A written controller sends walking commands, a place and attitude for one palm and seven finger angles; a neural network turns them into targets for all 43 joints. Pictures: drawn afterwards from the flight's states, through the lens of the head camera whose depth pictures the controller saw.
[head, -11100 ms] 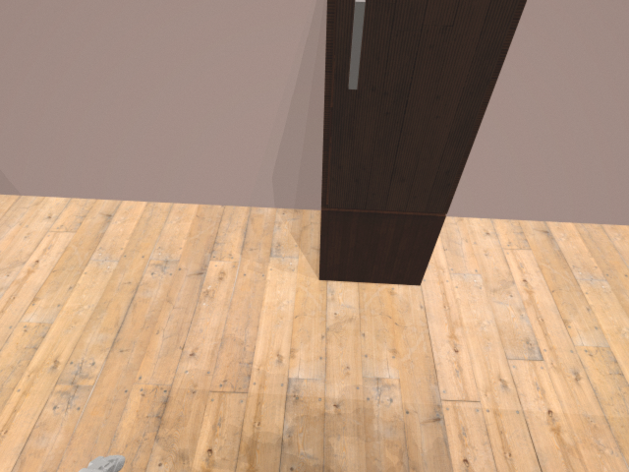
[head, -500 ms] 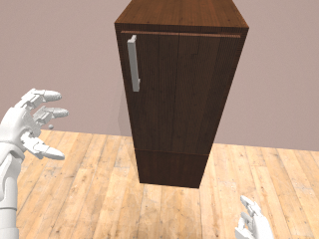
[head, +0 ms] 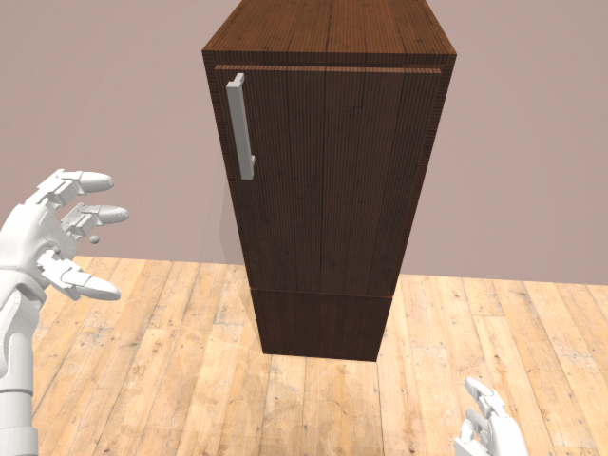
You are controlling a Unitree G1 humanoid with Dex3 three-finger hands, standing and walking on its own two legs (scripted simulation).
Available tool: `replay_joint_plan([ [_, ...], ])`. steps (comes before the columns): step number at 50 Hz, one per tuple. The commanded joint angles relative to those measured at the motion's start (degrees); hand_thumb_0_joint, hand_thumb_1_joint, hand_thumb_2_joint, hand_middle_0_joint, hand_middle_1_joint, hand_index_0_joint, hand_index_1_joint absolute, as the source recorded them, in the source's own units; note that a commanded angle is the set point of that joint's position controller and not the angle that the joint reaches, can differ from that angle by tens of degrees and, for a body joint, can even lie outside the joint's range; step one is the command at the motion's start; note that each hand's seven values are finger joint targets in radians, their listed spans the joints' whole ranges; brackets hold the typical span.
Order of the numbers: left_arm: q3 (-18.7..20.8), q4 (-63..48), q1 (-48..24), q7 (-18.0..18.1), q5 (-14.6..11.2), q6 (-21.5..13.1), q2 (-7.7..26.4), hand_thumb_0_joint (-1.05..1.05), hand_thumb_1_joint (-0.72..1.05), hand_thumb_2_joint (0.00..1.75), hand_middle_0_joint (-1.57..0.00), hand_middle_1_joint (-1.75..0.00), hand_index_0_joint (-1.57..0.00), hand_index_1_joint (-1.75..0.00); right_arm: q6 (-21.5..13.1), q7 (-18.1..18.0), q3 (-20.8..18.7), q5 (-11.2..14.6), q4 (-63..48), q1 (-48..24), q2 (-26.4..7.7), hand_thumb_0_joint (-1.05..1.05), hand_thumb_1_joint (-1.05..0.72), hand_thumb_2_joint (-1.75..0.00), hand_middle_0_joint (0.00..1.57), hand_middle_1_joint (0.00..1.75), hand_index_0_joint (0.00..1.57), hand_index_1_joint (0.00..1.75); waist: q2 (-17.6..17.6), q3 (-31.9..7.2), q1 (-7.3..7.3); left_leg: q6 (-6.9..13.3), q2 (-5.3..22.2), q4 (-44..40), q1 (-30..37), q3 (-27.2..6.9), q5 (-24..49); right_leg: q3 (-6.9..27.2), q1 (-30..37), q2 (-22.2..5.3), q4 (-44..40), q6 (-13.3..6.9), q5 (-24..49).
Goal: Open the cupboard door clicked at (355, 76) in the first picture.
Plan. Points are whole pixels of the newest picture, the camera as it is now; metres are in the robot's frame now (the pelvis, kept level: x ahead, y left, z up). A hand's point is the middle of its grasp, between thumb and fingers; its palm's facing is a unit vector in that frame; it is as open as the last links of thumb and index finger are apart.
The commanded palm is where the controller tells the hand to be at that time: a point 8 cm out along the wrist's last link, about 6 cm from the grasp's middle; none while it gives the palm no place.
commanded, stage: raise the hand with hooked fingers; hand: left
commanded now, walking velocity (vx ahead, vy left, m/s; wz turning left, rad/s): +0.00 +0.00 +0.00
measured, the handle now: (243, 128) +0.58 +0.17 +0.16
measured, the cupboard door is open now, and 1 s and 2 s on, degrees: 0 0 0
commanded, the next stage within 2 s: move the hooked fingers beside the handle in 0.04 s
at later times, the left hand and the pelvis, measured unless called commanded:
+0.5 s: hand (127, 209) +0.35 +0.26 +0.18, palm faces +0.05 -1.00 -0.02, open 14.0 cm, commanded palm +0.32 +0.31 +0.18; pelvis +0.00 +0.00 +0.00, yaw +0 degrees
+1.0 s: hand (159, 180) +0.41 +0.25 +0.17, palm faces +0.04 -1.00 -0.01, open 14.0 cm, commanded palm +0.40 +0.30 +0.17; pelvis +0.01 +0.01 +0.00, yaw -1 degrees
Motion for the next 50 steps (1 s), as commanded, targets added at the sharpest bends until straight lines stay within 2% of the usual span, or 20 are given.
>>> replay_joint_plan([
  [1,5.2,-11.8,-17.6,-0.5,-1.9,-3.2,16.8,0.0,-0.5,0.3,-0.3,-1.2,-0.3,-1.2,-3.1,-0.4,-2.8,-0.1,-9.5,-7.5,-6.7,0.0,-0.9,-0.9,0.2,0.3,0.2,0.3,0.2,-10.8,0.0,2.8,-2.7,-1.8,14.2,-1.3,4.4,2.2,-8.8,0.9,-5.8,0.9,14.0],
  [7,5.3,-11.2,-18.1,-0.7,-2.1,-2.7,16.7,0.0,-0.5,0.3,-0.3,-1.2,-0.3,-1.2,-2.4,-0.1,-2.8,0.0,-9.8,-7.8,-6.5,0.0,-0.9,-0.9,0.2,0.3,0.2,0.3,1.3,-10.3,0.07,2.7,-2.8,-1.5,14.2,-1.1,5.0,2.2,-9.4,0.9,-5.3,0.9,15.2],
  [13,1.7,-7.3,-26.2,0.4,-0.8,-2.9,15.0,0.0,-0.5,0.3,-0.3,-1.2,-0.3,-1.2,-1.7,-0.9,-2.7,0.1,-8.7,-7.3,-6.7,0.0,-0.9,-0.9,0.2,0.3,0.2,0.3,1.6,-8.9,-1.57,2.6,-2.6,-1.7,14.1,-1.6,2.5,2.1,-11.6,1.0,-5.7,0.6,11.4],
  [15,1.7,-5.5,-29.1,0.8,-0.6,-3.2,16.0,0.0,-0.5,0.3,-0.3,-1.2,-0.3,-1.2,-1.4,-1.2,-2.8,0.1,-8.2,-6.9,-6.8,0.0,-0.9,-0.9,0.2,0.3,0.2,0.3,-0.9,-9.5,-2.04,2.9,-2.5,-1.3,13.8,-1.5,2.1,2.4,-11.7,0.9,-6.1,0.9,10.9],
  [16,2.5,-4.7,-29.7,1.0,-0.2,-3.1,17.1,0.0,-0.5,0.3,-0.3,-1.2,-0.3,-1.2,-1.2,-1.2,-2.8,0.0,-8.1,-6.9,-7.1,0.0,-0.9,-0.9,0.2,0.3,0.2,0.3,0.4,-10.7,-1.73,2.8,-2.6,-1.2,13.6,-1.5,2.6,2.7,-11.1,0.7,-5.8,0.8,11.5],
  [23,-0.1,-1.6,-34.7,2.5,1.5,-4.9,15.0,0.0,-0.5,0.3,-0.3,-1.2,-0.3,-1.2,-0.4,-0.8,-2.9,-0.4,-7.8,-5.8,-7.0,0.0,-0.9,-0.9,0.2,0.3,0.2,0.3,3.0,-13.3,-2.01,2.5,-2.3,-1.3,14.9,-2.1,4.1,1.8,-10.7,0.9,-4.7,0.0,12.3],
  [24,0.1,-0.5,-33.8,2.7,1.6,-4.8,14.9,0.0,-0.5,0.3,-0.3,-1.2,-0.3,-1.2,-0.2,-0.6,-2.9,-0.4,-7.9,-5.5,-7.0,0.0,-0.9,-0.9,0.2,0.3,0.2,0.3,2.5,-13.1,-1.8,2.5,-2.2,-1.5,14.9,-2.2,4.0,1.7,-10.9,1.0,-4.8,0.0,12.2],
  [25,1.1,0.8,-32.2,3.0,1.3,-4.8,15.8,0.0,-0.5,0.3,-0.3,-1.2,-0.3,-1.2,0.0,-0.5,-3.1,-0.4,-7.9,-5.0,-7.1,0.0,-0.9,-0.9,0.2,0.3,0.2,0.3,-0.8,-13.4,-1.48,2.7,-2.3,-1.2,13.6,-1.9,4.4,1.6,-9.5,1.0,-4.8,0.2,12.9],
  [28,2.0,2.5,-33.1,3.4,2.0,-4.1,16.9,0.0,-0.5,0.3,-0.3,-1.2,-0.3,-1.2,0.7,-0.2,-3.3,-0.4,-8.0,-4.7,-7.5,0.0,-0.9,-0.9,0.2,0.3,0.2,0.3,0.6,-13.5,-1.29,2.6,-2.1,-1.3,12.9,-1.4,5.1,1.9,-9.9,0.8,-4.2,0.3,14.3],
  [30,2.7,4.0,-34.8,3.9,2.3,-4.2,18.3,0.0,-0.5,0.3,-0.3,-1.2,-0.3,-1.2,1.4,-0.2,-3.4,-0.3,-7.8,-3.9,-7.6,0.0,-0.9,-0.9,0.2,0.3,0.2,0.3,-1.2,-12.8,-1.65,2.8,-2.0,-1.1,11.9,-1.3,4.5,1.9,-9.8,1.0,-4.5,0.3,13.1],
  [32,1.2,4.5,-39.2,4.1,2.9,-4.7,17.4,0.0,-0.5,0.3,-0.3,-1.2,-0.3,-1.2,1.6,-0.2,-3.5,-0.5,-7.4,-3.3,-7.8,0.0,-0.9,-0.9,0.2,0.3,0.2,0.3,0.2,-13.1,-2.78,2.8,-2.0,-1.1,12.4,-1.3,3.7,2.1,-11.3,1.0,-4.4,0.4,12.4],
  [34,2.4,5.2,-39.6,4.3,3.2,-5.6,18.7,0.0,-0.5,0.3,-0.3,-1.2,-0.3,-1.2,1.9,-0.2,-3.8,-0.6,-7.2,-2.5,-8.0,0.0,-0.9,-0.9,0.2,0.3,0.2,0.3,1.6,-14.5,-2.56,2.7,-1.9,-0.7,13.3,-1.5,5.2,2.1,-11.0,1.2,-3.9,0.1,13.5],
  [36,0.4,5.4,-42.4,4.2,3.4,-6.6,17.2,0.0,-0.5,0.3,-0.3,-1.2,-0.3,-1.2,1.9,-0.2,-4.0,-0.6,-6.9,-1.9,-8.1,0.0,-0.9,-0.9,0.2,0.3,0.2,0.3,0.5,-15.1,-3.45,3.0,-1.8,-0.1,13.6,-1.3,5.3,2.2,-11.8,1.2,-3.9,0.3,13.7],
  [38,-1.0,7.1,-44.5,3.9,3.7,-7.1,16.1,0.0,-0.5,0.3,-0.3,-1.2,-0.3,-1.2,2.0,-0.2,-4.2,-0.6,-6.3,-1.2,-8.2,0.0,-0.9,-0.9,0.2,0.3,0.2,0.3,2.9,-15.0,-3.98,2.8,-1.8,0.1,14.4,-1.5,5.5,2.1,-12.9,1.3,-3.7,0.1,13.6],
  [41,-0.4,10.3,-44.1,4.0,3.8,-7.4,16.9,0.0,-0.5,0.3,-0.3,-1.2,-0.3,-1.2,2.3,-0.1,-4.5,-0.7,-5.8,-0.2,-8.6,0.0,-0.9,-0.9,0.2,0.3,0.2,0.3,-0.2,-15.6,-3.87,3.0,-1.7,0.3,13.6,-1.7,5.4,1.9,-12.9,1.4,-3.5,0.2,13.4],
  [44,-1.2,12.9,-46.9,4.1,4.3,-7.3,16.7,0.0,-0.5,0.3,-0.3,-1.2,-0.3,-1.2,2.8,0.1,-4.5,-0.8,-5.4,0.6,-8.9,0.0,-0.9,-0.9,0.2,0.3,0.2,0.3,1.1,-15.1,-4.23,2.9,-1.8,0.5,13.0,-1.6,5.3,2.0,-13.7,1.3,-3.1,0.1,13.5],
  [45,0.2,13.3,-46.3,4.4,4.3,-7.7,18.4,0.0,-0.5,0.3,-0.3,-1.2,-0.3,-1.2,3.0,0.2,-4.7,-0.7,-5.4,1.1,-8.9,0.0,-0.9,-0.9,0.2,0.3,0.2,0.3,0.0,-15.8,-3.82,3.1,-1.8,0.9,12.4,-1.4,5.9,2.1,-12.4,1.3,-3.1,0.1,14.0],
  [47,-0.3,13.0,-48.0,4.9,5.0,-8.3,18.0,0.0,-0.5,0.3,-0.3,-1.2,-0.3,-1.2,3.3,0.4,-4.7,-0.9,-5.5,1.1,-8.9,0.0,-0.9,-0.9,0.2,0.3,0.2,0.3,2.9,-17.0,-3.92,2.8,-1.7,1.1,13.6,-1.6,6.8,2.1,-13.2,1.3,-2.5,-0.1,14.6],
  [49,-1.1,14.2,-50.4,5.3,5.1,-8.9,17.2,0.0,-0.5,0.3,-0.3,-1.2,-0.3,-1.2,3.5,0.5,-4.8,-0.9,-5.1,1.7,-9.0,0.0,-0.9,-0.9,0.2,0.3,0.2,0.3,1.5,-16.1,-4.69,2.8,-1.5,1.2,13.4,-1.7,6.2,2.0,-14.2,1.5,-2.6,0.0,13.9],
  [50,-1.6,16.1,-50.2,5.5,4.9,-9.1,16.7,0.0,-0.5,0.3,-0.3,-1.2,-0.3,-1.2,3.7,0.4,-4.8,-0.9,-4.8,2.4,-8.9,0.0,-0.9,-0.9,0.2,0.3,0.2,0.3,-1.4,-15.2,-5.01,3.2,-1.6,1.3,12.0,-1.5,5.6,1.9,-14.1,1.6,-2.7,0.2,13.6],
])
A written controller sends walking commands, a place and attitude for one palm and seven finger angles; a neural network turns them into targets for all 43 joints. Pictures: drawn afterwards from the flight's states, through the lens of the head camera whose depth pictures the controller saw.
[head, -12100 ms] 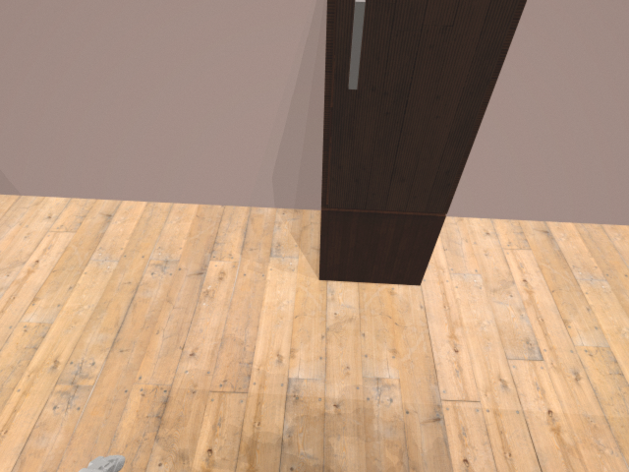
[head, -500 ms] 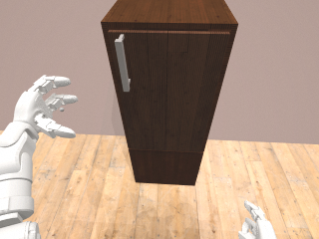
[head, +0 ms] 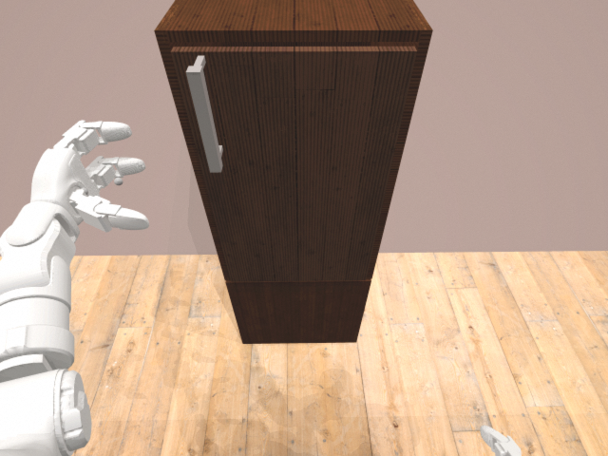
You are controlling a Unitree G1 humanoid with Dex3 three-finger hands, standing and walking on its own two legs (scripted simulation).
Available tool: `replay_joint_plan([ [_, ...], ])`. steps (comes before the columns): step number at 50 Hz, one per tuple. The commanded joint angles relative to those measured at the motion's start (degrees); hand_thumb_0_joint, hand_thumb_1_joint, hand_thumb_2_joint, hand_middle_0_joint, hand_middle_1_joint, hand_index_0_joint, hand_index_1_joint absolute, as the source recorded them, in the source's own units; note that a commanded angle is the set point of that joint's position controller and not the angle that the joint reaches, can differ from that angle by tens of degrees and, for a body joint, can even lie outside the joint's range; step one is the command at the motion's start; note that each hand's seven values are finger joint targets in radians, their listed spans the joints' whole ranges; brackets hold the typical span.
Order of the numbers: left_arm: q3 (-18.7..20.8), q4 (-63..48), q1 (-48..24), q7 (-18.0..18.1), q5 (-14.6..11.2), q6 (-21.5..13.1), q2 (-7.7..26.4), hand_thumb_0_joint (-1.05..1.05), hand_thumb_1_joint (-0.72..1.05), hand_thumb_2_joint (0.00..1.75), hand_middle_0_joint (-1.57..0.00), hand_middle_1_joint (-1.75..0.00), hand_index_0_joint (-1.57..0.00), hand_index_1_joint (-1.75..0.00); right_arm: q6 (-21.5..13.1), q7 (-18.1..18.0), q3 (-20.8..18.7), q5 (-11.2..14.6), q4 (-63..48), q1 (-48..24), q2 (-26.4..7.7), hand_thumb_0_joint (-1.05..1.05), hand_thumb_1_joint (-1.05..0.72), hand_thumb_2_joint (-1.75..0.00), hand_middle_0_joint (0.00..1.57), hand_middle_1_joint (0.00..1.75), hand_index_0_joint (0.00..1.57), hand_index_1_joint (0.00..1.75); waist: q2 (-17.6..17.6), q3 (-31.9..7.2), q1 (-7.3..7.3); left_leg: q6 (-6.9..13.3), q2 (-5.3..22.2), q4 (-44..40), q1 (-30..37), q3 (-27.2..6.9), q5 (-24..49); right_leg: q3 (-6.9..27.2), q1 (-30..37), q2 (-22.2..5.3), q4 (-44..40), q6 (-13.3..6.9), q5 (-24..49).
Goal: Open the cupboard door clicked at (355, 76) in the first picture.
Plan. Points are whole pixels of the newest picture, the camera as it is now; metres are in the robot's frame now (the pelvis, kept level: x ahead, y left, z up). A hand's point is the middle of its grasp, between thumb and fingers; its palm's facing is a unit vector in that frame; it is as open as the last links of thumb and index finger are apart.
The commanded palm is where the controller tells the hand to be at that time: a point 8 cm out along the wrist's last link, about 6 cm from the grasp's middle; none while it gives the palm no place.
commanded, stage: move the hooked fingers beside the handle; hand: left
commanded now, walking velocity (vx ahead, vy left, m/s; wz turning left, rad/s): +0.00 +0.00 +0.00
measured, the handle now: (208, 117) +0.57 +0.17 +0.16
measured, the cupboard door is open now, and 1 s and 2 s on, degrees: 0 0 0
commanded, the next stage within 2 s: slide the fingers in behind the handle in 1.54 s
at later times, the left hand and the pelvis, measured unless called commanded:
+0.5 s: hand (152, 148) +0.48 +0.23 +0.17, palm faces +0.06 -1.00 +0.00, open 14.0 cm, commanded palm +0.46 +0.28 +0.17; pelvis +0.01 +0.00 -0.01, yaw -1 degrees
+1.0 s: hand (162, 136) +0.52 +0.23 +0.16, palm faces +0.07 -1.00 +0.00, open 14.0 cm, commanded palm +0.49 +0.28 +0.16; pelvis +0.02 +0.00 -0.01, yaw -3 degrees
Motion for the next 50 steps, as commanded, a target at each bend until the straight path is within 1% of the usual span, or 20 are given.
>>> replay_joint_plan([
  [1,3.8,-8.3,-27.6,0.6,-1.0,-5.0,17.2,0.0,-0.5,0.3,-0.3,-1.2,-0.3,-1.2,-2.0,-0.4,-3.2,-0.3,-6.7,-1.5,-8.4,0.0,-0.9,-0.9,0.2,0.3,0.2,0.3,-0.1,-14.5,-0.5,2.4,-1.5,-1.4,17.1,-2.7,7.3,0.9,-8.5,1.7,-4.9,-0.3,14.9],
  [4,2.6,-6.3,-33.0,0.9,0.1,-6.0,17.1,0.0,-0.5,0.3,-0.3,-1.2,-0.3,-1.2,-1.5,-0.2,-3.3,-0.5,-6.2,-0.6,-8.5,0.0,-0.9,-0.9,0.2,0.3,0.2,0.3,2.8,-15.3,-1.34,2.2,-1.5,-1.1,17.6,-3.0,6.7,0.9,-9.9,1.7,-4.4,-0.5,13.7],
  [5,3.3,-4.2,-31.8,1.2,0.2,-6.3,17.9,0.0,-0.5,0.3,-0.3,-1.2,-0.3,-1.2,-1.3,-0.2,-3.4,-0.6,-6.0,0.2,-8.5,0.0,-0.9,-0.9,0.2,0.3,0.2,0.3,0.2,-15.4,-1.34,2.6,-1.4,-0.6,16.7,-2.6,7.1,1.0,-9.1,1.7,-4.4,-0.4,14.1],
  [8,2.6,-2.2,-35.0,1.0,0.8,-7.6,17.9,0.0,-0.5,0.3,-0.3,-1.2,-0.3,-1.2,-0.8,0.0,-3.5,-0.7,-5.6,0.8,-8.6,0.0,-0.9,-0.9,0.2,0.3,0.2,0.3,3.2,-17.0,-1.68,2.3,-1.3,0.1,17.5,-2.7,8.2,1.2,-10.0,1.6,-3.7,-0.4,15.5],
  [10,2.3,-0.4,-37.0,0.9,0.7,-8.8,17.9,0.0,-0.5,0.3,-0.3,-1.2,-0.3,-1.2,-0.5,0.1,-3.7,-0.8,-5.1,2.0,-8.8,0.0,-0.9,-0.9,0.2,0.3,0.2,0.3,1.1,-17.4,-2.28,2.5,-1.3,0.7,17.1,-2.7,8.9,1.1,-9.8,1.8,-3.4,-0.4,16.1],
  [13,0.9,1.8,-39.6,0.8,1.4,-9.6,16.6,0.0,-0.5,0.3,-0.3,-1.2,-0.3,-1.2,-0.1,0.4,-3.9,-0.9,-4.6,3.1,-8.9,0.0,-0.9,-0.9,0.2,0.3,0.2,0.3,2.8,-18.3,-2.79,2.2,-1.1,1.0,18.3,-3.2,9.8,1.0,-11.7,1.9,-2.8,-0.4,16.4],
  [20,3.3,10.6,-43.3,1.6,2.6,-11.2,20.6,0.0,-0.5,0.3,-0.3,-1.2,-0.3,-1.2,1.7,0.7,-4.3,-1.5,-3.2,6.5,-9.6,0.0,-0.9,-0.9,0.2,0.3,0.2,0.3,-0.1,-17.2,-3.66,2.7,-1.2,2.4,13.5,-2.4,9.2,1.4,-11.7,1.7,-2.0,0.0,16.8],
  [22,4.5,11.2,-45.6,1.7,3.5,-12.5,22.8,0.0,-0.5,0.3,-0.3,-1.2,-0.3,-1.2,2.0,0.9,-4.4,-1.7,-3.1,7.2,-9.8,0.0,-0.9,-0.9,0.2,0.3,0.2,0.3,1.4,-19.5,-3.78,2.6,-1.1,2.8,14.0,-2.6,10.0,1.8,-12.1,1.8,-1.4,0.1,17.9],
  [24,2.4,10.9,-48.6,1.5,4.0,-13.8,20.9,0.0,-0.5,0.3,-0.3,-1.2,-0.3,-1.2,2.2,1.1,-4.5,-1.8,-2.8,7.6,-9.6,0.0,-0.9,-0.9,0.2,0.3,0.2,0.3,4.1,-20.1,-4.71,2.5,-1.1,3.3,15.5,-2.8,10.5,1.7,-13.8,2.0,-1.2,0.0,17.5],
  [25,3.2,11.0,-48.4,1.5,3.8,-14.5,21.7,0.0,-0.5,0.3,-0.3,-1.2,-0.3,-1.2,2.5,1.1,-4.7,-1.9,-2.5,8.6,-9.8,0.0,-0.9,-0.9,0.2,0.3,0.2,0.3,2.0,-21.5,-4.71,2.6,-0.9,3.7,15.6,-3.0,11.5,1.4,-12.9,2.1,-0.8,-0.1,17.9],
  [29,2.7,14.9,-48.6,1.2,4.3,-14.3,21.0,0.0,-0.5,0.3,-0.3,-1.2,-0.3,-1.2,3.2,1.4,-4.8,-2.0,-2.0,9.4,-9.8,0.0,-0.9,-0.9,0.2,0.3,0.2,0.3,3.8,-20.6,-5.06,2.5,-0.9,4.1,15.2,-2.8,12.1,1.4,-14.8,2.4,-0.7,0.1,18.6],
  [30,3.5,16.1,-48.7,1.3,4.2,-14.2,21.7,0.0,-0.5,0.3,-0.3,-1.2,-0.3,-1.2,3.4,1.4,-4.8,-2.2,-1.7,10.3,-9.9,0.0,-0.9,-0.9,0.2,0.3,0.2,0.3,1.0,-20.2,-5.25,2.8,-0.9,4.2,14.0,-2.9,12.4,1.1,-13.9,2.5,-0.6,0.1,19.0],
  [31,4.5,16.9,-47.7,1.4,4.6,-13.8,23.1,0.0,-0.5,0.3,-0.3,-1.2,-0.3,-1.2,3.6,1.5,-4.9,-2.1,-2.1,10.3,-10.2,0.0,-0.9,-0.9,0.2,0.3,0.2,0.3,1.5,-20.9,-4.75,2.7,-0.8,4.3,13.5,-2.5,12.2,1.5,-14.1,2.4,-0.5,0.3,19.4],
  [32,3.3,16.4,-49.7,1.5,5.0,-13.6,22.6,0.0,-0.5,0.3,-0.3,-1.2,-0.3,-1.2,3.9,1.5,-4.9,-2.2,-2.0,10.4,-10.2,0.0,-0.9,-0.9,0.2,0.3,0.2,0.3,3.5,-20.8,-5.46,2.7,-0.9,4.3,13.6,-2.5,12.1,1.6,-14.8,2.3,-0.5,0.3,19.2],
  [35,3.7,17.1,-52.5,2.4,5.5,-14.1,23.1,0.0,-0.5,0.3,-0.3,-1.2,-0.3,-1.2,4.2,1.6,-5.0,-2.7,-1.6,11.9,-10.2,0.0,-0.9,-0.9,0.2,0.3,0.2,0.3,2.9,-20.7,-6.26,2.8,-0.8,5.0,13.1,-2.7,11.9,1.5,-15.5,2.5,-0.5,0.3,18.2],
  [36,5.4,16.5,-53.5,2.7,6.1,-14.7,25.7,0.0,-0.5,0.3,-0.3,-1.2,-0.3,-1.2,4.4,1.7,-5.2,-2.8,-1.5,12.4,-10.5,0.0,-0.9,-0.9,0.2,0.3,0.2,0.3,3.5,-22.9,-6.06,2.7,-0.5,5.1,14.0,-3.0,13.2,1.6,-15.3,2.6,-0.1,0.3,19.3],
  [38,4.9,16.2,-52.5,2.8,6.3,-15.3,24.4,0.0,-0.5,0.3,-0.3,-1.2,-0.3,-1.2,4.5,2.1,-5.2,-2.9,-1.8,12.7,-10.1,0.0,-0.9,-0.9,0.2,0.3,0.2,0.3,5.1,-25.1,-5.62,2.5,-0.7,5.6,15.5,-2.9,15.4,1.4,-15.0,2.8,0.6,0.2,20.8],
  [43,7.6,18.2,-45.8,1.7,6.3,-14.6,27.3,0.0,-0.5,0.3,-0.3,-1.2,-0.3,-1.2,5.9,2.3,-5.2,-2.7,-3.2,12.5,-10.2,0.0,-0.9,-0.9,0.2,0.3,0.2,0.3,1.6,-23.6,-4.19,2.9,-0.9,5.6,11.1,-1.4,15.9,1.7,-11.3,2.7,0.9,0.6,24.9],
  [46,8.9,16.0,-43.8,1.0,6.1,-14.2,29.0,0.0,-0.5,0.3,-0.3,-1.2,-0.3,-1.2,6.6,2.2,-5.3,-2.5,-4.3,12.2,-10.3,0.0,-0.9,-0.9,0.2,0.3,0.2,0.3,2.6,-24.1,-3.36,3.0,-1.0,5.7,11.0,-0.9,16.9,1.8,-10.1,2.7,1.1,0.5,26.9],
  [50,5.2,10.6,-48.1,0.4,4.7,-15.2,24.3,0.0,-0.5,0.3,-0.3,-1.2,-0.3,-1.2,6.8,2.1,-5.4,-2.3,-4.1,11.7,-9.8,0.0,-0.9,-0.9,0.2,0.3,0.2,0.3,4.8,-23.6,-5.43,3.1,-0.8,6.1,14.9,-1.4,16.9,1.6,-13.1,3.1,0.4,0.3,24.7],
])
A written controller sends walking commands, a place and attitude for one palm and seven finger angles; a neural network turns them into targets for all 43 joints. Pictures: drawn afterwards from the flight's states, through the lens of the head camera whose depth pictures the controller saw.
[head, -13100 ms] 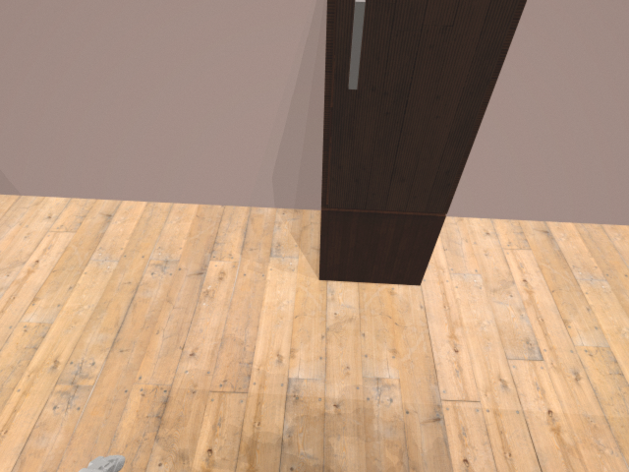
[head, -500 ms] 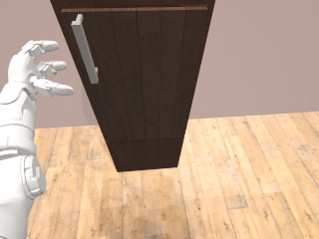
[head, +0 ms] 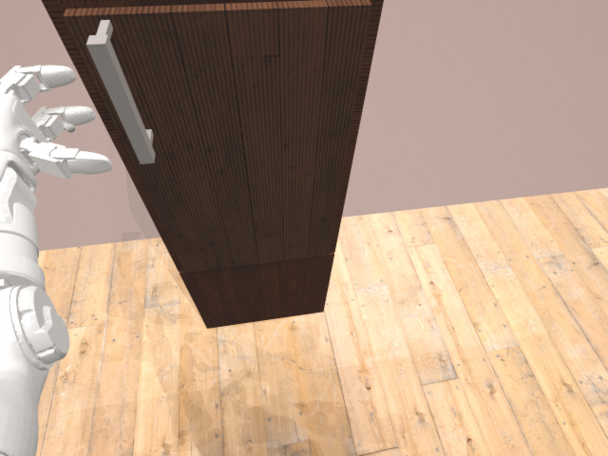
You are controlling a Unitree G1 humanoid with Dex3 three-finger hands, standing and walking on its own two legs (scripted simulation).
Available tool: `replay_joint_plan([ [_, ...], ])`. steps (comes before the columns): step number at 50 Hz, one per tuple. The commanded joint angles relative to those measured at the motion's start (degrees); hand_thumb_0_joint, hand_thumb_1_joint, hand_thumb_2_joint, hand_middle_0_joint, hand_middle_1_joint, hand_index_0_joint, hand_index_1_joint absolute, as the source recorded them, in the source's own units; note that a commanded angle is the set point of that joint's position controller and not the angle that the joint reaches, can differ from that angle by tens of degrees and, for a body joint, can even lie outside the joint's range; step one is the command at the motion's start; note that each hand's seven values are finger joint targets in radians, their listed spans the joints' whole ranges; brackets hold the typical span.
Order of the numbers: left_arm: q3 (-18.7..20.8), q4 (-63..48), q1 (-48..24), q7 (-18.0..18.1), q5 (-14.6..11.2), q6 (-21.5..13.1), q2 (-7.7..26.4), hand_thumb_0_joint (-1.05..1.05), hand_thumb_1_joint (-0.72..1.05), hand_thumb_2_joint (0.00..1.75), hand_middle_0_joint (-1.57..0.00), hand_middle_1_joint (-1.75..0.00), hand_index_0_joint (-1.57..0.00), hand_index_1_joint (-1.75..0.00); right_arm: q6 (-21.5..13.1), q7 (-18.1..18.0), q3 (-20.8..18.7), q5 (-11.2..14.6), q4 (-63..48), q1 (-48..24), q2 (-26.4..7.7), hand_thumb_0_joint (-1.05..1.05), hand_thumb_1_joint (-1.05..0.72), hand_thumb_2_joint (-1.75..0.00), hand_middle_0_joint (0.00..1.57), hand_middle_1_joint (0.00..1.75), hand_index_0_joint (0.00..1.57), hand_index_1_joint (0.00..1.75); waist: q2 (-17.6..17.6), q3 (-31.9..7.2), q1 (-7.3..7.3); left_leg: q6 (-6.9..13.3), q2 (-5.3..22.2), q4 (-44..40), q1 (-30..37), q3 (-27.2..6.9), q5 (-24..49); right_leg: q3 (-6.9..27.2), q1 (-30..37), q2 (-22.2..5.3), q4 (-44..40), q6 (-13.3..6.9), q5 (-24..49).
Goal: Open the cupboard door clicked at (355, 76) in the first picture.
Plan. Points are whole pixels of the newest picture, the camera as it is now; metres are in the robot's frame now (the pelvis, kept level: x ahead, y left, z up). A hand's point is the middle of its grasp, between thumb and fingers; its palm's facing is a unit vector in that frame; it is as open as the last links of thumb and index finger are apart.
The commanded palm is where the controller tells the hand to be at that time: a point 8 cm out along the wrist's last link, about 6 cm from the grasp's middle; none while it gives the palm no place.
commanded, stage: move the hooked fingers beside the handle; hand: left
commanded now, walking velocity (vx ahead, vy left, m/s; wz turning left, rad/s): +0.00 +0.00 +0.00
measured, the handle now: (128, 98) +0.54 +0.19 +0.17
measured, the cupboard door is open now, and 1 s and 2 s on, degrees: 0 0 0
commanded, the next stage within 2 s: slide the fingers in behind the handle in 0.54 s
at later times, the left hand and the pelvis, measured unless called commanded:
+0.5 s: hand (72, 129) +0.47 +0.24 +0.18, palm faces +0.11 -0.99 +0.01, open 14.0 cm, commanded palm +0.45 +0.30 +0.17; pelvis -0.01 +0.00 +0.00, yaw +1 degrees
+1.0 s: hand (89, 128) +0.48 +0.23 +0.17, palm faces +0.10 -0.99 +0.01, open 14.0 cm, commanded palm +0.45 +0.27 +0.17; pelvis -0.01 +0.00 +0.00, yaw +1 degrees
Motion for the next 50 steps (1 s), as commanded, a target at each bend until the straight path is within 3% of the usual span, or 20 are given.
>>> replay_joint_plan([
  [1,1.3,-17.8,-28.4,-0.8,-2.6,-5.0,17.3,0.0,-0.5,0.3,-0.3,-1.2,-0.3,-1.2,-1.4,-0.8,-3.9,-0.1,-4.2,3.8,-9.8,0.0,-0.9,-0.9,0.2,0.3,0.2,0.3,5.9,-23.3,1.37,2.9,-2.3,0.5,27.1,-3.4,21.3,-0.5,-2.6,1.9,-3.6,0.2,26.8],
  [3,-1.3,-16.7,-28.2,-1.2,-3.3,-4.3,13.5,0.0,-0.5,0.3,-0.3,-1.2,-0.3,-1.2,-1.6,-0.8,-3.7,0.2,-4.0,3.0,-9.5,0.0,-0.9,-0.9,0.2,0.3,0.2,0.3,6.4,-20.9,0.61,2.8,-2.4,0.5,27.4,-3.5,20.5,-0.7,-4.5,1.9,-4.1,0.2,25.4],
  [6,-2.9,-16.0,-26.9,-0.9,-3.4,-3.1,10.9,0.0,-0.5,0.3,-0.3,-1.2,-0.3,-1.2,-1.9,-0.8,-3.6,0.2,-3.6,2.8,-9.4,0.0,-0.9,-0.9,0.2,0.3,0.2,0.3,6.8,-20.4,0.9,2.6,-2.2,0.4,28.4,-4.1,20.7,-1.2,-6.1,1.9,-3.9,-0.1,23.7],
  [7,-4.2,-15.7,-28.2,-0.6,-3.4,-2.6,9.5,0.0,-0.5,0.3,-0.3,-1.2,-0.3,-1.2,-1.9,-0.8,-3.5,0.1,-3.4,2.8,-9.4,0.0,-0.9,-0.9,0.2,0.3,0.2,0.3,5.6,-19.0,0.07,2.7,-2.1,0.2,28.1,-4.5,19.6,-1.4,-7.1,1.8,-4.1,0.0,22.5],
  [10,-2.6,-13.9,-29.3,0.6,-3.5,-2.1,11.4,0.0,-0.5,0.3,-0.3,-1.2,-0.3,-1.2,-2.1,-0.9,-3.4,-0.1,-3.1,3.1,-9.7,0.0,-0.9,-0.9,0.2,0.3,0.2,0.3,3.0,-18.0,0.09,3.0,-2.4,0.4,25.8,-4.3,18.7,-1.1,-5.8,1.5,-4.2,0.0,22.7],
  [11,-2.1,-14.3,-29.7,0.9,-2.9,-2.2,12.3,0.0,-0.5,0.3,-0.3,-1.2,-0.3,-1.2,-2.1,-0.7,-3.3,-0.2,-3.4,2.7,-9.7,0.0,-0.9,-0.9,0.2,0.3,0.2,0.3,4.2,-19.6,0.67,2.8,-2.5,0.3,25.7,-4.4,18.8,-1.0,-5.4,1.4,-3.6,0.1,23.1],
  [14,-2.9,-14.9,-31.9,1.9,-2.0,-3.6,12.0,0.0,-0.5,0.3,-0.3,-1.2,-0.3,-1.2,-2.3,-0.7,-3.2,-0.3,-3.7,2.3,-9.5,0.0,-0.9,-0.9,0.2,0.3,0.2,0.3,4.7,-20.1,0.18,2.6,-2.3,0.4,26.2,-4.8,17.8,-1.0,-6.3,1.3,-3.4,0.0,21.3],
  [16,-0.9,-14.3,-30.8,2.3,-2.1,-4.5,13.6,0.0,-0.5,0.3,-0.3,-1.2,-0.3,-1.2,-2.4,-0.6,-3.2,-0.3,-3.8,2.2,-9.6,0.0,-0.9,-0.9,0.2,0.3,0.2,0.3,3.1,-21.4,0.63,2.7,-2.4,0.8,26.0,-4.6,18.3,-0.6,-4.9,1.4,-3.3,0.1,22.7],
  [21,-2.1,-12.5,-30.9,1.7,-1.4,-4.4,13.5,0.0,-0.5,0.3,-0.3,-1.2,-0.3,-1.2,-2.2,-0.6,-2.9,-0.1,-4.3,1.9,-9.5,0.0,-0.9,-0.9,0.2,0.3,0.2,0.3,4.9,-21.0,0.7,2.6,-2.6,0.8,24.8,-4.4,17.5,-0.6,-4.9,1.3,-2.9,0.1,22.5],
  [24,-2.4,-9.9,-30.7,1.2,-1.6,-3.6,13.6,0.0,-0.5,0.3,-0.3,-1.2,-0.3,-1.2,-2.0,-0.9,-2.8,0.0,-4.2,2.2,-9.7,0.0,-0.9,-0.9,0.2,0.3,0.2,0.3,2.9,-18.1,0.04,2.8,-2.5,0.5,22.2,-4.0,14.9,-0.3,-5.3,1.2,-3.7,0.4,21.2],
  [26,-1.7,-11.7,-31.7,1.0,-1.8,-4.3,14.5,0.0,-0.5,0.3,-0.3,-1.2,-0.3,-1.2,-2.0,-0.9,-3.0,-0.1,-4.3,2.5,-9.8,0.0,-0.9,-0.9,0.2,0.3,0.2,0.3,3.6,-20.7,0.26,2.8,-2.5,0.6,23.3,-4.1,15.9,-0.3,-4.5,1.3,-3.3,0.3,22.0],
  [30,-3.5,-12.4,-31.1,0.8,-2.5,-4.9,11.2,0.0,-0.5,0.3,-0.3,-1.2,-0.3,-1.2,-2.1,-0.9,-3.1,-0.3,-3.8,3.1,-9.4,0.0,-0.9,-0.9,0.2,0.3,0.2,0.3,4.5,-20.0,-0.1,2.7,-2.4,0.7,24.8,-4.5,16.7,-0.9,-5.7,1.6,-3.6,0.0,20.8],
  [35,-2.2,-11.8,-31.4,1.2,-2.5,-4.1,13.0,0.0,-0.5,0.3,-0.3,-1.2,-0.3,-1.2,-2.3,-0.9,-3.2,-0.3,-3.4,3.9,-9.8,0.0,-0.9,-0.9,0.2,0.3,0.2,0.3,2.7,-19.8,0.11,3.0,-2.5,0.3,22.9,-4.4,14.8,-0.7,-4.9,1.5,-4.0,0.2,19.7],
  [37,-2.6,-14.0,-31.3,1.8,-2.1,-4.5,11.7,0.0,-0.5,0.3,-0.3,-1.2,-0.3,-1.2,-2.6,-0.6,-3.3,-0.4,-3.5,3.7,-9.4,0.0,-0.9,-0.9,0.2,0.3,0.2,0.3,6.0,-21.6,0.55,2.7,-2.3,0.6,25.6,-4.6,16.8,-0.9,-6.0,1.7,-3.5,0.0,20.4],
  [40,-1.8,-13.6,-29.3,2.4,-2.6,-4.5,11.7,0.0,-0.5,0.3,-0.3,-1.2,-0.3,-1.2,-2.6,-0.4,-3.4,-0.6,-3.5,4.0,-9.5,0.0,-0.9,-0.9,0.2,0.3,0.2,0.3,2.5,-20.8,0.84,2.9,-2.5,0.5,23.6,-4.4,16.5,-0.9,-4.2,1.8,-3.6,0.1,21.1],
  [43,-1.0,-12.1,-29.7,2.9,-1.8,-3.4,13.6,0.0,-0.5,0.3,-0.3,-1.2,-0.3,-1.2,-2.4,-0.4,-3.3,-0.3,-3.5,3.7,-9.6,0.0,-0.9,-0.9,0.2,0.3,0.2,0.3,3.0,-18.8,0.81,3.0,-2.5,0.1,21.6,-3.8,14.7,-0.6,-4.4,1.6,-3.8,0.3,20.9],
  [44,-2.1,-13.3,-30.7,3.0,-1.5,-3.4,12.4,0.0,-0.5,0.3,-0.3,-1.2,-0.3,-1.2,-2.5,-0.3,-3.2,-0.4,-3.7,3.4,-9.4,0.0,-0.9,-0.9,0.2,0.3,0.2,0.3,4.4,-18.8,0.56,2.8,-2.6,0.1,22.2,-3.7,14.4,-0.6,-4.9,1.6,-3.8,0.3,20.3],
  [47,-1.8,-15.3,-30.3,3.8,-1.4,-4.1,11.9,0.0,-0.5,0.3,-0.3,-1.2,-0.3,-1.2,-2.6,-0.2,-3.3,-0.5,-4.1,3.3,-9.1,0.0,-0.9,-0.9,0.2,0.3,0.2,0.3,5.5,-21.2,0.95,2.6,-2.5,0.6,24.2,-4.0,16.3,-0.8,-4.7,1.7,-3.2,0.1,21.3],
  [49,-2.6,-15.6,-30.7,3.8,-1.9,-4.3,10.4,0.0,-0.5,0.3,-0.3,-1.2,-0.3,-1.2,-2.8,-0.1,-3.4,-0.5,-4.0,3.1,-9.1,0.0,-0.9,-0.9,0.2,0.3,0.2,0.3,4.8,-20.4,0.68,2.6,-2.4,0.5,24.2,-4.1,15.8,-0.9,-5.1,1.8,-3.4,0.1,20.6],
  [50,-2.8,-14.8,-29.7,3.9,-2.0,-4.2,9.9,0.0,-0.5,0.3,-0.3,-1.2,-0.3,-1.2,-2.7,-0.2,-3.4,-0.5,-3.9,3.4,-9.1,0.0,-0.9,-0.9,0.2,0.3,0.2,0.3,2.4,-20.3,0.36,2.9,-2.3,0.6,23.9,-4.1,16.0,-1.0,-4.5,1.9,-3.3,0.1,21.0],
])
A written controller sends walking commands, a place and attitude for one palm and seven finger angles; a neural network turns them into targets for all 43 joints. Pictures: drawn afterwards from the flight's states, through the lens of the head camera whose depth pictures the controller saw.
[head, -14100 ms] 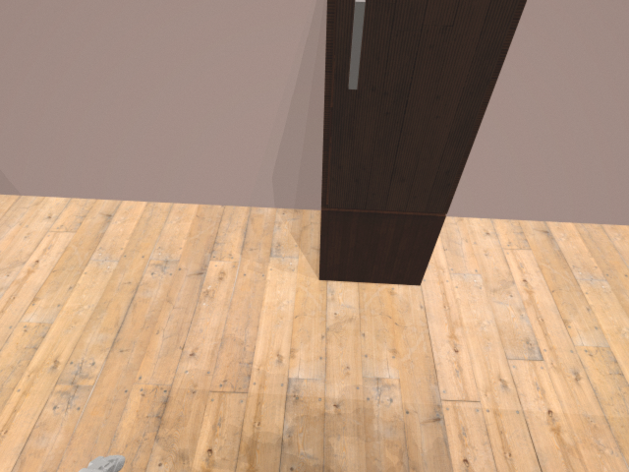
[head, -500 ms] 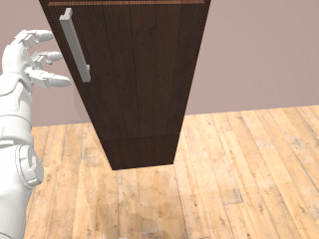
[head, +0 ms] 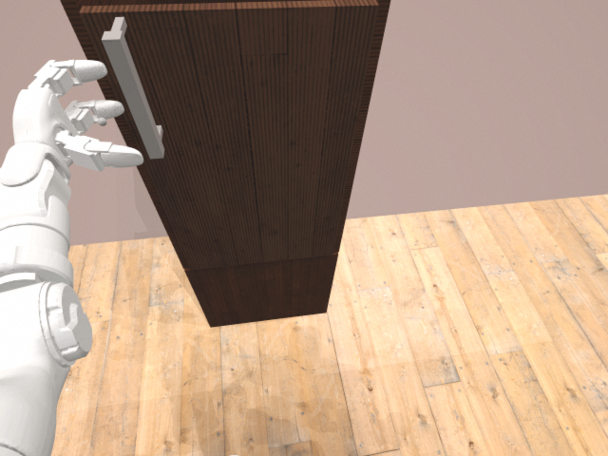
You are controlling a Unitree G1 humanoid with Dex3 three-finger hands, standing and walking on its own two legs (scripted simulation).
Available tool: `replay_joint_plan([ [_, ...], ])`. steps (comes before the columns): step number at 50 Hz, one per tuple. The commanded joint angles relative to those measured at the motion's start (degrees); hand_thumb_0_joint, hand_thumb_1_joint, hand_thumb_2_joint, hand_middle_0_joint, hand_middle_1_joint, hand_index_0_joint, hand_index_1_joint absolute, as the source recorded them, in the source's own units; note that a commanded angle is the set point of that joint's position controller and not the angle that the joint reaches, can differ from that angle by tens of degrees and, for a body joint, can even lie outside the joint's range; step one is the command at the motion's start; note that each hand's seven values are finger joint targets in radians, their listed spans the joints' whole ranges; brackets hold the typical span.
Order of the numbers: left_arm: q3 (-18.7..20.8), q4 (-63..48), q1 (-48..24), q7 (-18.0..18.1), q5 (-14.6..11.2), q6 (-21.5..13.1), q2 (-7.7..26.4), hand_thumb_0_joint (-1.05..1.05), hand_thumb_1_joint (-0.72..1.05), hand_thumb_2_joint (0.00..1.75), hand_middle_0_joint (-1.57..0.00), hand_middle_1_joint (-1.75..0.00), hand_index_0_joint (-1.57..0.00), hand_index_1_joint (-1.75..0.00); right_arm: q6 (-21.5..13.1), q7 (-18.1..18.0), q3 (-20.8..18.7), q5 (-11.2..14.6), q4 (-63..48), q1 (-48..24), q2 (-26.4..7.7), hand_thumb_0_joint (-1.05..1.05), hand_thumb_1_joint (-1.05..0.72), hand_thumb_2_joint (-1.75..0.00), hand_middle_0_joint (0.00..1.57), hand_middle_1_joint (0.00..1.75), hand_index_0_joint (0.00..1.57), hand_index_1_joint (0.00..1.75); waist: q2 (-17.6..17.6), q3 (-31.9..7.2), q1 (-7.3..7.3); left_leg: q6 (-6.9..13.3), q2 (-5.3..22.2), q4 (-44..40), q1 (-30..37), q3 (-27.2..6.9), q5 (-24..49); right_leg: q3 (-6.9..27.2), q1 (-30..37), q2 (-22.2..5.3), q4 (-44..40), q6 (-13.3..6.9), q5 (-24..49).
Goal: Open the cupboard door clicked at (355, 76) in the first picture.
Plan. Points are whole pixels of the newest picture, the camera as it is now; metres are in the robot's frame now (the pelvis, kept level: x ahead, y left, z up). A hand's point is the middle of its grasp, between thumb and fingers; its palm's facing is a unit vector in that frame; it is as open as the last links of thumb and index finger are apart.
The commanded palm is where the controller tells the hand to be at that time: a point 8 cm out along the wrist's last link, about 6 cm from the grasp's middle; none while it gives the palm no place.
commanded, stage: slide the fingers in behind the handle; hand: left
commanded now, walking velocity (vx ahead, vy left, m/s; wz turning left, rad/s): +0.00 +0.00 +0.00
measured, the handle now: (139, 94) +0.55 +0.19 +0.18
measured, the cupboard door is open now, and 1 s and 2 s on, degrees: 0 0 1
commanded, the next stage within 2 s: close the thumb around the handle in 1.24 s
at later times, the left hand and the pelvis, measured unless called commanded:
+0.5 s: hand (139, 119) +0.49 +0.18 +0.18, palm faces +0.08 -1.00 +0.01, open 14.0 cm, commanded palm +0.47 +0.23 +0.17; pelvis +0.00 +0.00 +0.00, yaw +0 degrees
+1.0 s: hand (157, 118) +0.50 +0.15 +0.18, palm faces +0.09 -1.00 +0.00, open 14.0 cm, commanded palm +0.47 +0.21 +0.17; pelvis +0.00 -0.01 +0.00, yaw +0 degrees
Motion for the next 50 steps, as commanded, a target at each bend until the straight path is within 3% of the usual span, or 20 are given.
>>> replay_joint_plan([
  [1,-0.8,-13.4,-29.2,0.1,-1.6,-3.9,12.9,0.0,-0.5,0.3,-0.3,-1.2,-0.3,-1.2,-1.7,-0.6,-3.4,-0.1,-4.2,4.1,-9.3,0.0,-0.9,-0.9,0.2,0.3,0.2,0.3,3.3,-19.7,-0.22,2.8,-2.1,-1.1,25.1,-2.9,15.3,0.1,-5.3,1.8,-4.9,0.3,20.8],
  [2,-1.4,-12.2,-29.5,0.2,-1.7,-3.5,12.0,0.0,-0.5,0.3,-0.3,-1.2,-0.3,-1.2,-1.7,-0.5,-3.4,-0.1,-3.9,4.1,-9.2,0.0,-0.9,-0.9,0.2,0.3,0.2,0.3,3.2,-18.5,-0.3,2.7,-2.2,-1.1,24.5,-2.9,14.0,0.1,-5.8,1.8,-5.2,0.3,19.7],
  [4,-0.1,-13.3,-30.0,0.6,-1.5,-3.4,13.5,0.0,-0.5,0.3,-0.3,-1.2,-0.3,-1.2,-1.8,-0.6,-3.5,-0.2,-3.8,4.3,-9.5,0.0,-0.9,-0.9,0.2,0.3,0.2,0.3,3.6,-19.8,0.15,2.6,-2.1,-1.1,25.3,-3.3,15.2,0.0,-5.5,1.7,-4.7,0.0,20.3],
  [7,-3.1,-14.4,-31.2,1.5,-1.4,-3.5,9.1,0.0,-0.5,0.3,-0.3,-1.2,-0.3,-1.2,-2.1,-0.2,-3.4,-0.3,-3.9,3.9,-8.8,0.0,-0.9,-0.9,0.2,0.3,0.2,0.3,4.3,-20.2,-0.45,2.4,-2.1,-0.8,26.7,-3.6,16.1,-0.3,-6.5,1.7,-4.5,0.1,20.3],
  [9,-2.7,-14.0,-31.0,2.2,-1.5,-3.2,9.0,0.0,-0.5,0.3,-0.3,-1.2,-0.3,-1.2,-2.3,-0.1,-3.4,-0.4,-3.8,4.0,-8.9,0.0,-0.9,-0.9,0.2,0.3,0.2,0.3,3.5,-19.9,-0.32,2.5,-2.1,-0.8,26.4,-3.6,15.4,-0.3,-6.6,1.7,-4.6,0.0,19.8],
  [11,-0.7,-14.2,-31.8,3.0,-1.3,-3.6,11.2,0.0,-0.5,0.3,-0.3,-1.2,-0.3,-1.2,-2.2,-0.1,-3.5,-0.5,-3.5,4.1,-9.1,0.0,-0.9,-0.9,0.2,0.3,0.2,0.3,2.4,-21.3,0.04,2.6,-2.2,-0.7,26.1,-3.6,16.6,0.0,-5.1,1.7,-4.2,0.0,21.5],
  [14,-2.6,-14.6,-31.5,3.7,-0.7,-3.5,8.5,0.0,-0.5,0.3,-0.3,-1.2,-0.3,-1.2,-2.3,0.2,-3.4,-0.5,-3.8,3.8,-8.6,0.0,-0.9,-0.9,0.2,0.3,0.2,0.3,2.9,-20.9,0.0,2.4,-2.3,-0.5,26.2,-3.4,17.0,-0.2,-5.4,1.6,-3.9,0.0,21.8],
  [16,-2.1,-15.0,-29.8,4.4,-0.8,-3.6,8.2,0.0,-0.5,0.3,-0.3,-1.2,-0.3,-1.2,-2.3,0.4,-3.4,-0.6,-4.2,3.4,-8.5,0.0,-0.9,-0.9,0.2,0.3,0.2,0.3,3.4,-21.4,0.71,2.5,-2.4,-0.4,26.6,-3.3,17.6,-0.2,-5.1,1.7,-3.8,-0.1,22.3],
  [18,-2.6,-14.6,-31.2,4.8,-0.7,-3.4,7.8,0.0,-0.5,0.3,-0.3,-1.2,-0.3,-1.2,-2.2,0.3,-3.4,-0.6,-3.9,3.5,-8.5,0.0,-0.9,-0.9,0.2,0.3,0.2,0.3,2.3,-20.3,0.2,2.5,-2.3,-0.6,25.7,-3.3,16.9,-0.2,-5.1,1.7,-3.9,0.0,22.1],
  [20,-1.6,-14.9,-30.4,5.3,-0.8,-3.6,8.4,0.0,-0.5,0.3,-0.3,-1.2,-0.3,-1.2,-2.2,0.3,-3.4,-0.6,-4.1,3.6,-8.5,0.0,-0.9,-0.9,0.2,0.3,0.2,0.3,1.3,-20.8,0.68,2.7,-2.6,-0.6,25.1,-3.1,17.2,-0.1,-3.6,1.7,-3.9,0.0,22.9],
  [22,-3.3,-15.0,-31.6,5.6,-0.5,-3.5,6.6,0.0,-0.5,0.3,-0.3,-1.2,-0.3,-1.2,-2.3,0.3,-3.4,-0.5,-4.0,3.2,-8.3,0.0,-0.9,-0.9,0.2,0.3,0.2,0.3,1.5,-20.3,-0.06,2.6,-2.4,-0.8,25.5,-3.1,15.9,0.0,-4.9,1.6,-4.1,0.1,21.8],
  [25,-1.1,-14.5,-31.4,6.4,-0.4,-3.8,8.9,0.0,-0.5,0.3,-0.3,-1.2,-0.3,-1.2,-2.4,0.2,-3.3,-0.7,-3.7,3.6,-8.5,0.0,-0.9,-0.9,0.2,0.3,0.2,0.3,1.5,-20.3,0.68,2.7,-2.8,-0.7,24.3,-2.9,15.5,0.4,-3.6,1.6,-4.2,0.0,21.9],
  [28,-2.1,-14.8,-30.2,6.5,-0.2,-4.0,7.2,0.0,-0.5,0.3,-0.3,-1.2,-0.3,-1.2,-2.4,0.4,-3.4,-0.7,-3.9,3.3,-8.1,0.0,-0.9,-0.9,0.2,0.3,0.2,0.3,1.4,-21.3,0.92,2.6,-2.7,-0.6,24.9,-2.6,16.9,0.4,-2.9,1.6,-3.9,0.1,24.1],
  [30,-2.5,-14.4,-30.0,6.5,-0.4,-4.0,6.5,0.0,-0.5,0.3,-0.3,-1.2,-0.3,-1.2,-2.3,0.4,-3.5,-0.7,-3.7,3.6,-8.1,0.0,-0.9,-0.9,0.2,0.3,0.2,0.3,-0.3,-20.5,0.38,2.8,-2.8,-0.5,24.1,-2.3,16.8,0.4,-2.3,1.6,-4.0,0.2,24.7],
  [36,-3.3,-15.4,-31.3,7.3,-0.5,-3.7,5.5,0.0,-0.5,0.3,-0.3,-1.2,-0.3,-1.2,-2.4,0.5,-3.5,-0.6,-3.6,3.1,-8.0,0.0,-0.9,-0.9,0.2,0.3,0.2,0.3,1.1,-20.6,0.52,2.8,-3.0,-1.1,23.9,-2.1,15.5,0.8,-2.3,1.4,-4.4,0.3,24.3],
  [38,-4.4,-14.5,-32.2,7.7,-0.5,-3.6,3.7,0.0,-0.5,0.3,-0.3,-1.2,-0.3,-1.2,-2.5,0.6,-3.5,-0.7,-3.2,3.4,-7.8,0.0,-0.9,-0.9,0.2,0.3,0.2,0.3,0.3,-19.2,-0.23,2.8,-2.9,-1.1,24.1,-2.2,14.8,0.6,-3.6,1.5,-4.8,0.4,23.3],
  [42,-4.0,-15.6,-31.9,8.5,-0.2,-4.2,3.6,0.0,-0.5,0.3,-0.3,-1.2,-0.3,-1.2,-2.7,0.7,-3.7,-0.8,-3.2,3.2,-7.7,0.0,-0.9,-0.9,0.2,0.3,0.2,0.3,1.3,-21.1,0.37,2.7,-3.0,-1.0,24.8,-2.1,16.1,0.7,-2.7,1.5,-4.4,0.3,24.5],
  [45,-2.7,-15.3,-31.3,8.9,-0.1,-4.6,5.3,0.0,-0.5,0.3,-0.3,-1.2,-0.3,-1.2,-2.6,0.7,-3.6,-0.9,-3.0,3.6,-7.9,0.0,-0.9,-0.9,0.2,0.3,0.2,0.3,-0.6,-21.1,0.63,3.0,-3.3,-0.9,23.6,-2.0,16.4,0.8,-0.7,1.4,-4.3,0.3,26.0],
  [46,-3.7,-16.2,-31.3,8.7,0.0,-4.6,4.2,0.0,-0.5,0.3,-0.3,-1.2,-0.3,-1.2,-2.6,0.9,-3.7,-0.8,-3.4,3.1,-7.8,0.0,-0.9,-0.9,0.2,0.3,0.2,0.3,0.4,-21.6,0.72,2.9,-3.3,-1.0,24.2,-1.9,16.6,0.9,-1.1,1.4,-4.2,0.3,26.5],
  [50,-4.4,-14.1,-32.2,8.4,-0.2,-4.2,3.6,0.0,-0.5,0.3,-0.3,-1.2,-0.3,-1.2,-2.6,0.6,-3.5,-0.8,-2.9,3.3,-7.8,0.0,-0.9,-0.9,0.2,0.3,0.2,0.3,-1.0,-18.9,-0.2,3.1,-3.3,-1.0,23.1,-1.9,14.6,0.8,-2.3,1.4,-4.9,0.4,24.4],
])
